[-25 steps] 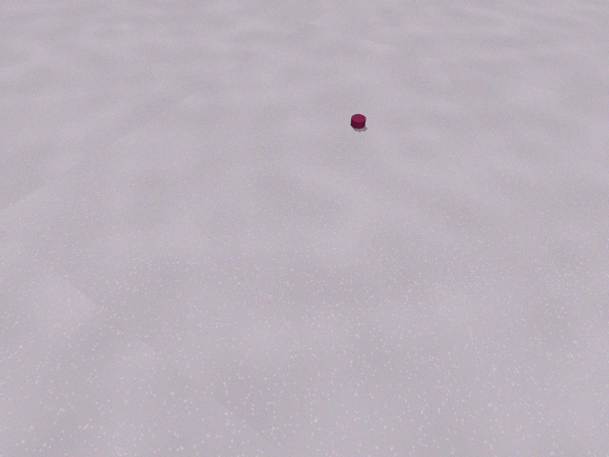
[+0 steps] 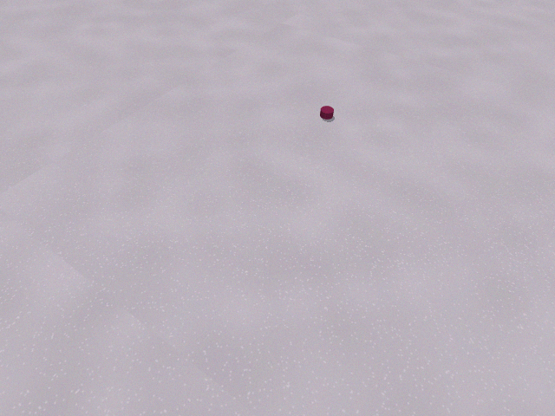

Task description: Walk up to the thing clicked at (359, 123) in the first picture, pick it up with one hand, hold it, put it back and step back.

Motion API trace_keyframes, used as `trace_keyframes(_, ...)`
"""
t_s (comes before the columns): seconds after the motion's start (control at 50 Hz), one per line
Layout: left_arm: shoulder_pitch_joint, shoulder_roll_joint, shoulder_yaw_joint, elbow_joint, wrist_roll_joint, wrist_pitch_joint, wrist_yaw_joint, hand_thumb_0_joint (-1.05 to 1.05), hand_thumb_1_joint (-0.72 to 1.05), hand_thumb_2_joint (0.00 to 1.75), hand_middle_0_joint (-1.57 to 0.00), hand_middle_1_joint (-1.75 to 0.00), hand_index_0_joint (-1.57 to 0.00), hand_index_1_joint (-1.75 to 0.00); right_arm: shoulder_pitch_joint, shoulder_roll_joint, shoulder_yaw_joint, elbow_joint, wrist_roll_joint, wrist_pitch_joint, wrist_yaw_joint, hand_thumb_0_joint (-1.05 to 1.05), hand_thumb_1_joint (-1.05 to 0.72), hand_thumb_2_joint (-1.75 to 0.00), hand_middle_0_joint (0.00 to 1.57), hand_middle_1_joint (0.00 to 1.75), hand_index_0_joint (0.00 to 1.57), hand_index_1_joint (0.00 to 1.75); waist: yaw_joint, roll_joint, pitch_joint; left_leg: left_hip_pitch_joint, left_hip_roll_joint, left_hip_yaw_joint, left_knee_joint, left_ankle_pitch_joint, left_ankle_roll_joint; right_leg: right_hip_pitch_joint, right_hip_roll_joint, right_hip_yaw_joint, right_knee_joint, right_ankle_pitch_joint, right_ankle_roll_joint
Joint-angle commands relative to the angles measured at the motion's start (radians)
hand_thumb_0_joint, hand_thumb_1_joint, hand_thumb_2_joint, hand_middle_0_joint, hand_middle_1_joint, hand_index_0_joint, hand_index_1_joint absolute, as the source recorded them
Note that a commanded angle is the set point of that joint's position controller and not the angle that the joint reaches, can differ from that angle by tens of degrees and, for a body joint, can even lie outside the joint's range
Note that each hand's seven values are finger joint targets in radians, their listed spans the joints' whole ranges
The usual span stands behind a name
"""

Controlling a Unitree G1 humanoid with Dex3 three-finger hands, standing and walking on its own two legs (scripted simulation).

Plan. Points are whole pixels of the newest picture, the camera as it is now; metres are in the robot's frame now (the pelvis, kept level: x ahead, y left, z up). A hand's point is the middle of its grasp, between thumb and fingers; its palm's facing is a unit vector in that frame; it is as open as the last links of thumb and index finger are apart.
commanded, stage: stand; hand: left
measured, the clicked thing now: (326, 112) +1.90 -0.32 -0.76
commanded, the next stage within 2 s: walk up in 0.62 s
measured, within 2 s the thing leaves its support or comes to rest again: neither
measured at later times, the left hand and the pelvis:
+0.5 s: hand out of the picture +0.08 +0.25 -0.16, palm faces -0.03 -0.94 -0.34, open 7.4 cm; pelvis +0.01 +0.00 +0.00, yaw +0 degrees
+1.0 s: hand (156, 370) +0.22 +0.21 -0.14, palm faces -0.02 -0.91 -0.42, open 7.4 cm; pelvis +0.10 -0.09 -0.03, yaw -1 degrees
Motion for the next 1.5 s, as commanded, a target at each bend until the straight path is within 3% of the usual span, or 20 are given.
trace_keyframes(0.0,-0.035,0.209,0.041,-0.057,-0.002,-0.015,0.017,0.0,0.9,0.9,-0.2,-0.3,-0.2,-0.3,-0.038,-0.203,-0.043,-0.056,0.0,-0.023,-0.01,0.0,-0.9,-0.9,0.2,0.3,0.2,0.3,0.002,0.007,-0.055,-0.028,0.116,-0.09,-0.061,0.082,0.031,0.016,-0.12,0.102,-0.068,0.065,-0.025)
trace_keyframes(0.58,-0.025,0.209,0.043,-0.057,-0.003,-0.014,0.02,0.0,0.9,0.9,-0.2,-0.3,-0.2,-0.3,-0.038,-0.213,-0.044,-0.059,-0.001,-0.026,-0.014,0.0,-0.9,-0.9,0.2,0.3,0.2,0.3,0.004,0.009,-0.09,0.023,0.125,-0.085,-0.046,0.193,0.034,0.04,-0.128,0.095,-0.05,0.164,-0.024)
trace_keyframes(0.6,-0.01,0.335,0.144,-0.135,0.032,-0.02,-0.028,0.0,0.9,0.9,-0.2,-0.3,-0.2,-0.3,0.095,-0.339,-0.129,-0.099,-0.01,-0.055,0.002,0.0,-0.9,-0.9,0.2,0.3,0.2,0.3,-0.018,-0.081,-0.206,0.052,0.125,-0.126,0.034,-0.351,0.119,0.0,-0.087,0.089,0.054,-0.358,-0.063)
trace_keyframes(0.62,-0.064,0.32,0.144,-0.15,0.043,-0.015,-0.047,0.0,0.9,0.9,-0.2,-0.3,-0.2,-0.3,0.126,-0.373,-0.147,-0.085,-0.021,-0.066,0.011,0.0,-0.9,-0.9,0.2,0.3,0.2,0.3,-0.043,-0.018,-0.12,0.046,0.167,-0.197,0.003,-0.541,0.151,-0.184,-0.086,0.09,0.147,-0.487,-0.071)
trace_keyframes(0.68,-0.234,0.25,0.137,-0.258,0.052,-0.014,-0.078,0.0,0.9,0.9,-0.2,-0.3,-0.2,-0.3,0.217,-0.407,-0.188,-0.116,-0.024,-0.093,0.009,0.0,-0.9,-0.9,0.2,0.3,0.2,0.3,-0.113,0.113,0.062,0.192,0.425,-0.557,-0.198,-0.587,0.285,-0.707,-0.089,0.151,0.559,-0.283,-0.037)
trace_keyframes(0.74,-0.114,0.285,0.146,-0.246,0.032,-0.017,-0.106,0.0,0.9,0.9,-0.2,-0.3,-0.2,-0.3,0.11,-0.375,-0.177,-0.172,-0.022,-0.107,0.005,0.0,-0.9,-0.9,0.2,0.3,0.2,0.3,-0.021,0.103,-0.012,0.156,0.346,-0.396,-0.215,-0.583,0.24,-0.627,-0.142,0.168,0.586,-0.222,-0.017)
trace_keyframes(0.86,-0.036,0.279,0.16,-0.228,0.029,-0.014,-0.132,0.0,0.9,0.9,-0.2,-0.3,-0.2,-0.3,0.015,-0.38,-0.181,-0.214,-0.041,-0.108,0.026,0.0,-0.9,-0.9,0.2,0.3,0.2,0.3,0.035,0.171,0.014,-0.204,0.21,-0.095,-0.152,-0.416,0.168,-0.16,-0.08,-0.013,0.33,-0.118,0.011)
trace_keyframes(0.92,0.216,0.327,0.19,-0.147,0.031,-0.028,-0.104,0.0,0.9,0.9,-0.2,-0.3,-0.2,-0.3,-0.024,-0.32,-0.16,-0.224,-0.048,-0.09,0.02,0.0,-0.9,-0.9,0.2,0.3,0.2,0.3,0.173,-0.062,-0.083,-0.429,0.123,0.031,0.276,-0.35,0.124,0.258,-0.021,-0.066,0.22,-0.112,-0.007)
trace_keyframes(0.94,0.368,0.4,0.219,-0.121,0.043,-0.04,-0.084,0.0,0.9,0.9,-0.2,-0.3,-0.2,-0.3,0.01,-0.228,-0.126,-0.234,-0.049,-0.091,0.021,0.0,-0.9,-0.9,0.2,0.3,0.2,0.3,0.242,-0.356,-0.126,-0.607,-0.003,0.134,0.7,-0.383,0.098,0.402,-0.112,0.109,0.072,-0.383,-0.039)
trace_keyframes(0.96,0.342,0.47,0.217,-0.167,0.043,-0.048,-0.071,0.0,0.9,0.9,-0.2,-0.3,-0.2,-0.3,-0.004,-0.21,-0.11,-0.28,-0.013,-0.097,0.021,0.0,-0.9,-0.9,0.2,0.3,0.2,0.3,0.216,-0.438,-0.099,-0.738,-0.094,0.033,0.883,-0.43,0.061,0.289,-0.376,0.633,-0.219,-0.721,-0.148)
trace_keyframes(0.98,0.181,0.492,0.205,-0.213,0.021,-0.048,-0.071,0.0,0.9,0.9,-0.2,-0.3,-0.2,-0.3,-0.005,-0.306,-0.138,-0.257,-0.015,-0.094,0.015,0.0,-0.9,-0.9,0.2,0.3,0.2,0.3,0.14,-0.256,-0.006,-0.662,0.021,-0.094,0.933,-0.334,0.055,0.07,-0.448,0.758,-0.293,-0.857,-0.213)
trace_keyframes(1.02,0.037,0.424,0.182,-0.254,0.009,-0.055,-0.067,0.0,0.9,0.9,-0.2,-0.3,-0.2,-0.3,0.086,-0.352,-0.146,-0.191,0.002,-0.095,0.034,0.0,-0.9,-0.9,0.2,0.3,0.2,0.3,0.037,-0.132,0.036,-0.564,0.094,-0.065,0.83,-0.213,0.052,-0.036,-0.354,0.503,-0.209,-0.662,-0.2)
trace_keyframes(1.08,0.026,0.37,0.162,-0.261,0.007,-0.058,-0.063,0.0,0.9,0.9,-0.2,-0.3,-0.2,-0.3,0.158,-0.326,-0.149,-0.171,-0.002,-0.082,0.059,0.0,-0.9,-0.9,0.2,0.3,0.2,0.3,0.003,-0.166,0.046,-0.428,0.112,-0.004,0.671,-0.181,0.029,-0.157,-0.267,0.273,-0.198,-0.502,-0.202)
trace_keyframes(1.22,0.053,0.366,0.157,-0.301,0.018,-0.065,-0.074,0.0,0.9,0.9,-0.2,-0.3,-0.2,-0.3,0.071,-0.283,-0.152,-0.261,-0.007,-0.088,0.076,0.0,-0.9,-0.9,0.2,0.3,0.2,0.3,0.023,-0.078,0.02,-0.274,0.096,0.089,0.317,-0.03,0.017,-0.146,-0.236,0.119,-0.146,-0.317,-0.195)
trace_keyframes(1.26,0.04,0.36,0.149,-0.308,0.017,-0.056,-0.078,0.0,0.9,0.9,-0.2,-0.3,-0.2,-0.3,0.145,-0.281,-0.163,-0.248,-0.009,-0.099,0.067,0.0,-0.9,-0.9,0.2,0.3,0.2,0.3,-0.024,-0.028,0.006,-0.08,0.063,0.14,0.241,0.032,0.022,-0.237,-0.217,0.074,-0.036,-0.315,-0.186)
trace_keyframes(1.3,0.095,0.284,0.121,-0.307,0.017,-0.052,-0.078,0.0,0.9,0.9,-0.2,-0.3,-0.2,-0.3,0.327,-0.337,-0.194,-0.206,-0.017,-0.112,0.04,0.0,-0.9,-0.9,0.2,0.3,0.2,0.3,-0.117,0.162,-0.107,0.269,0.026,0.116,0.201,-0.118,0.074,-0.389,-0.117,-0.043,0.385,-0.034,-0.142)
trace_keyframes(1.34,0.137,0.261,0.111,-0.325,0.008,-0.049,-0.066,0.0,0.9,0.9,-0.2,-0.3,-0.2,-0.3,0.388,-0.481,-0.221,-0.254,-0.015,-0.125,0.014,0.0,-0.9,-0.9,0.2,0.3,0.2,0.3,-0.126,0.263,-0.162,0.323,0.466,-0.744,-0.153,-0.621,0.24,-0.674,0.053,0.067,0.861,-0.346,-0.059)
trace_keyframes(1.36,0.106,0.352,0.119,-0.32,0.019,-0.048,-0.061,0.0,0.9,0.9,-0.2,-0.3,-0.2,-0.3,0.304,-0.473,-0.22,-0.27,0.018,-0.123,0.015,0.0,-0.9,-0.9,0.2,0.3,0.2,0.3,-0.104,0.118,-0.124,0.234,0.489,-0.739,-0.168,-0.606,0.289,-0.659,-0.027,0.165,0.907,-0.277,-0.063)
trace_keyframes(1.38,0.09,0.357,0.12,-0.301,0.005,-0.049,-0.061,0.0,0.9,0.9,-0.2,-0.3,-0.2,-0.3,0.248,-0.426,-0.198,-0.283,0.014,-0.127,0.015,0.0,-0.9,-0.9,0.2,0.3,0.2,0.3,-0.071,0.027,-0.051,0.169,0.436,-0.541,-0.115,-0.481,0.261,-0.661,-0.069,0.18,0.89,-0.2,-0.05)
trace_keyframes(1.48,0.108,0.296,0.124,-0.274,0.002,-0.036,-0.098,0.0,0.9,0.9,-0.2,-0.3,-0.2,-0.3,0.185,-0.368,-0.164,-0.299,0.0,-0.144,0.017,0.0,-0.9,-0.9,0.2,0.3,0.2,0.3,-0.019,0.13,0.01,-0.059,0.301,-0.095,-0.097,-0.071,0.227,-0.493,-0.141,0.096,0.619,-0.126,0.004)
